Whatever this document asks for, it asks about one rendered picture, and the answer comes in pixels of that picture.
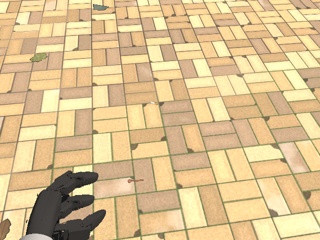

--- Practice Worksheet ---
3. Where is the left robot hand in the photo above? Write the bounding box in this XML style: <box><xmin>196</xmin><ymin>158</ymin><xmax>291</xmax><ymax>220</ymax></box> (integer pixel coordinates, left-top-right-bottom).
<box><xmin>26</xmin><ymin>170</ymin><xmax>106</xmax><ymax>240</ymax></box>

